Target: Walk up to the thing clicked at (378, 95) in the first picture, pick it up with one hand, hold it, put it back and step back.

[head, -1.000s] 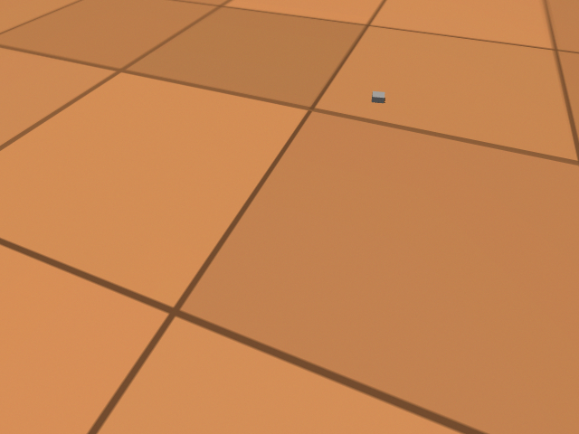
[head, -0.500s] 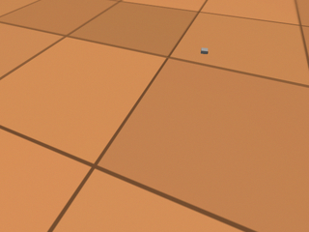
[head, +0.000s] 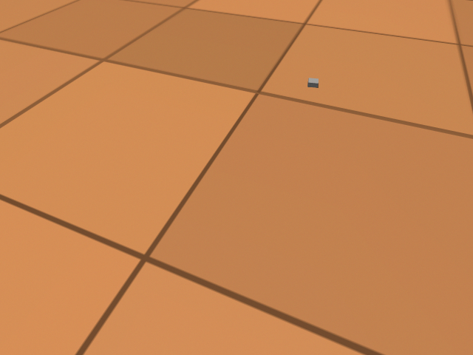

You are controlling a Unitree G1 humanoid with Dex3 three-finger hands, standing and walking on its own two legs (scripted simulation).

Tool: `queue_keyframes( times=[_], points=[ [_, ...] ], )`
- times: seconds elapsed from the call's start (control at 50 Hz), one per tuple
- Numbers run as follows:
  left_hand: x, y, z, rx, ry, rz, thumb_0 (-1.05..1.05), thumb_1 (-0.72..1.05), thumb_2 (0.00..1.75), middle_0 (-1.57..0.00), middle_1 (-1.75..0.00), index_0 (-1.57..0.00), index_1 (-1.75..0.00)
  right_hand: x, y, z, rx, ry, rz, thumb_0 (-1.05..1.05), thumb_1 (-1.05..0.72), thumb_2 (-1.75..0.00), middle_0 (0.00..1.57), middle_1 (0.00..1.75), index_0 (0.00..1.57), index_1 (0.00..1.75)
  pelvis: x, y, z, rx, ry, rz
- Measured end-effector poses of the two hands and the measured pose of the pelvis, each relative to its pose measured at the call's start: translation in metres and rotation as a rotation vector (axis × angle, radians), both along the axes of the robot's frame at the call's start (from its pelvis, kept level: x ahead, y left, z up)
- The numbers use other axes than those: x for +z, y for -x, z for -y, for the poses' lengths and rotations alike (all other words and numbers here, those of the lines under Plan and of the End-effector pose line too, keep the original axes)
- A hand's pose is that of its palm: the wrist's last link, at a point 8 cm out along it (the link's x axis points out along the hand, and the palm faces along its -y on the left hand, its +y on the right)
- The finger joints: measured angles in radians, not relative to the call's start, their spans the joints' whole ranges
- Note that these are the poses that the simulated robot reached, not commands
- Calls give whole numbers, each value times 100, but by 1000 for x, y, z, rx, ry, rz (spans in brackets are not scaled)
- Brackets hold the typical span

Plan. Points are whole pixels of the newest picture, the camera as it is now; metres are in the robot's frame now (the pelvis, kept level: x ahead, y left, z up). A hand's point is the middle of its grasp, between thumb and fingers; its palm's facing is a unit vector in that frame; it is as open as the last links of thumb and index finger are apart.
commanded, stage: stand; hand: left
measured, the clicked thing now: (313, 82) +2.25 -0.61 -0.76
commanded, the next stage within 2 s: walk up in 0.12 s
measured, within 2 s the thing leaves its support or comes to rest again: neither
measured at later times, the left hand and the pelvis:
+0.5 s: hand (143, 287) +0.29 +0.21 -0.11, palm faces -0.26 -0.81 -0.53, open 7.4 cm; pelvis +0.09 -0.08 -0.04, yaw -19 degrees
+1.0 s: hand (210, 199) +0.57 +0.10 -0.18, palm faces -0.59 -0.67 -0.45, open 7.4 cm; pelvis +0.42 -0.16 -0.05, yaw -38 degrees
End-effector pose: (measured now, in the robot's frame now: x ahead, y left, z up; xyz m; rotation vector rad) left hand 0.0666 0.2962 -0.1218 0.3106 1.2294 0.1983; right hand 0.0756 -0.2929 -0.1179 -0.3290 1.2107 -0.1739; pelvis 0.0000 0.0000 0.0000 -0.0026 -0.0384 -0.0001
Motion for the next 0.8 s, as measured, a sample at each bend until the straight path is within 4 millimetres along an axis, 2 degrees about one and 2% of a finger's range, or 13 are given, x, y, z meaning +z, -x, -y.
queue_keyframes(
  times=[0.12,0.18,0.24,0.3,0.38,0.44,0.48,0.54,0.6,0.64,0.72,0.76,0.8],
  points=[
    [-1,4,-1,3,1,-6,1,91,90,-20,-30,-20,-30,0,4,0,-2,2,-9,0,-90,-90,21,30,21,30,0,1,0,1,1,1],
    [1,3,-5,-41,17,-19,1,91,90,-20,-30,-20,-30,3,1,7,-24,-26,58,0,-90,-90,21,30,21,30,-3,0,-2,-61,-13,-23],
    [7,-14,-10,-124,-11,-79,1,91,90,-20,-30,-20,-30,7,3,23,-94,-24,169,0,-90,-90,21,30,21,30,-6,-4,-2,-137,-12,-44],
    [22,-54,-10,-198,-48,-55,1,91,90,-20,-30,-20,-30,10,16,44,-162,-6,201,0,-90,-90,21,30,21,30,-4,-14,5,-187,-17,-44],
    [47,-122,-1,-267,-93,59,1,91,90,-20,-30,-20,-30,6,27,79,-234,9,187,0,-90,-90,21,30,21,30,-7,-39,25,-251,-18,-29],
    [59,-175,16,-324,-142,129,1,91,90,-20,-30,-20,-30,-3,22,110,-289,19,208,1,-90,-90,21,30,21,30,-17,-63,46,-303,-34,-10],
    [61,-209,33,-355,-172,170,1,91,90,-20,-30,-20,-30,-14,14,132,-317,24,227,1,-90,-90,21,30,21,30,-28,-81,65,-329,-48,-3],
    [57,-254,68,-378,-198,244,1,91,90,-20,-30,-20,-30,-36,-6,168,-339,36,237,1,-90,-90,21,30,21,30,-48,-109,92,-348,-23,-16],
    [46,-273,101,-389,-188,281,0,91,90,-20,-30,-20,-30,-46,-40,186,-321,17,223,1,-90,-90,20,30,20,30,-54,-130,109,-384,-3,-29],
    [39,-271,118,-391,-168,216,0,91,90,-20,-30,-20,-30,-39,-70,186,-307,-16,243,1,-91,-90,20,30,20,30,-44,-147,116,-407,10,-30],
    [33,-267,142,-398,-130,51,0,91,90,-20,-30,-20,-30,-12,-134,181,-277,-71,313,1,-91,-90,20,30,20,30,-19,-188,130,-480,5,-9],
    [31,-273,150,-413,-114,-26,0,90,90,-21,-30,-20,-30,2,-162,182,-277,-85,341,1,-91,-90,20,30,20,30,-11,-213,136,-523,-3,-7],
    [29,-290,156,-438,-102,-84,1,90,90,-21,-30,-21,-30,12,-186,186,-288,-83,352,1,-90,-90,20,30,21,30,-7,-240,142,-559,-8,-18]
  ],
)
